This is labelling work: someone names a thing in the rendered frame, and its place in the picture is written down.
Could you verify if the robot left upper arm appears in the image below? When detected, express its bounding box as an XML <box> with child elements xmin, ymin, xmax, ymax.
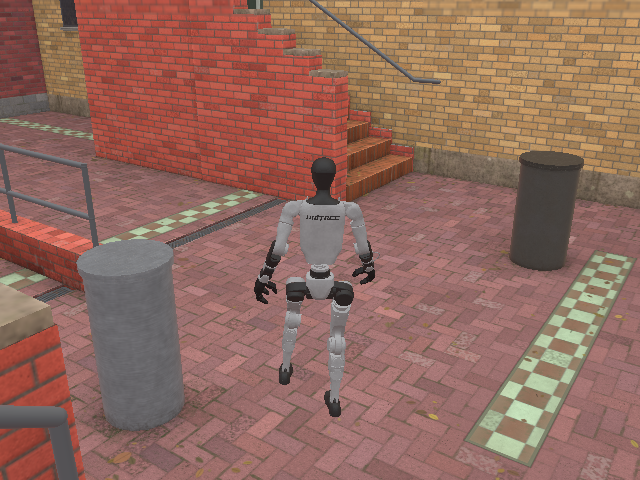
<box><xmin>272</xmin><ymin>200</ymin><xmax>302</xmax><ymax>256</ymax></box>

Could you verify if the robot right thigh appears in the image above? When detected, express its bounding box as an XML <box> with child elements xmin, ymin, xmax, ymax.
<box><xmin>327</xmin><ymin>281</ymin><xmax>354</xmax><ymax>355</ymax></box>

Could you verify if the left robot hand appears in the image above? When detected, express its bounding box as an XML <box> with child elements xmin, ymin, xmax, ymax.
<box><xmin>254</xmin><ymin>278</ymin><xmax>277</xmax><ymax>304</ymax></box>

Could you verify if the robot left forearm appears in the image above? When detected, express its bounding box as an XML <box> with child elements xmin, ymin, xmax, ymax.
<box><xmin>258</xmin><ymin>240</ymin><xmax>281</xmax><ymax>283</ymax></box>

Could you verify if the robot right upper arm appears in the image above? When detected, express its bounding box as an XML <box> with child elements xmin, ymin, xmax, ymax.
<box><xmin>343</xmin><ymin>201</ymin><xmax>370</xmax><ymax>255</ymax></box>

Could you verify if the robot left thigh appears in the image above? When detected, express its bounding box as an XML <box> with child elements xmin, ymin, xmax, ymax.
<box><xmin>286</xmin><ymin>277</ymin><xmax>306</xmax><ymax>329</ymax></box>

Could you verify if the robot thigh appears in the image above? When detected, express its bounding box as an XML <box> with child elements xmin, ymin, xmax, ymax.
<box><xmin>286</xmin><ymin>277</ymin><xmax>306</xmax><ymax>329</ymax></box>
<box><xmin>327</xmin><ymin>281</ymin><xmax>354</xmax><ymax>355</ymax></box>

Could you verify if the right robot hand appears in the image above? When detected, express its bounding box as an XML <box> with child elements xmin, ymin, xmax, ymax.
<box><xmin>352</xmin><ymin>267</ymin><xmax>375</xmax><ymax>285</ymax></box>

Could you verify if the robot right forearm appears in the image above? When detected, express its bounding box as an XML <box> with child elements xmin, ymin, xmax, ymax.
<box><xmin>359</xmin><ymin>240</ymin><xmax>374</xmax><ymax>272</ymax></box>

